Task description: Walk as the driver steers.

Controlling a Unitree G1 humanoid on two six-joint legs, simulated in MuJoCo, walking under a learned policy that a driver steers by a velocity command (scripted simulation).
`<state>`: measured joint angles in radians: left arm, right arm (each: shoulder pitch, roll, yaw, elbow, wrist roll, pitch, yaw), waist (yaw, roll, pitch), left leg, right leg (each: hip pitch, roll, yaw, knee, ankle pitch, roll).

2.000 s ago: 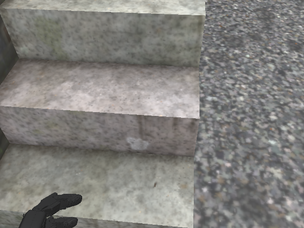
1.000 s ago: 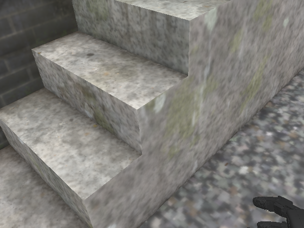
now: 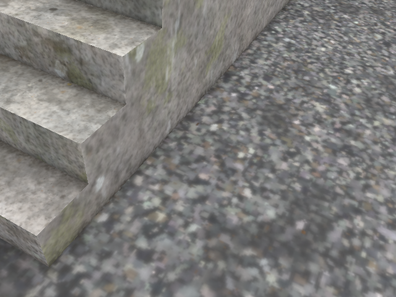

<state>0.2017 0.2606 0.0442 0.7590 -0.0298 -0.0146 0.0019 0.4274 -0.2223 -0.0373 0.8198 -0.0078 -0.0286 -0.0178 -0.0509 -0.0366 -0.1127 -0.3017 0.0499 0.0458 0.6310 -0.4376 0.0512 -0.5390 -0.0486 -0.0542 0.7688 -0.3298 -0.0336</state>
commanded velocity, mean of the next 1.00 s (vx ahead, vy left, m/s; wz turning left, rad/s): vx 0.50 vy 0.00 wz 0.00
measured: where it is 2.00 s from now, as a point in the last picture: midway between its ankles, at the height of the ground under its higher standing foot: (193, 213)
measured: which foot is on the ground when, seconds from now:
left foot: down 0.00-0.58, up 0.60-1.00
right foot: up 0.00-0.54, down 0.56-1.00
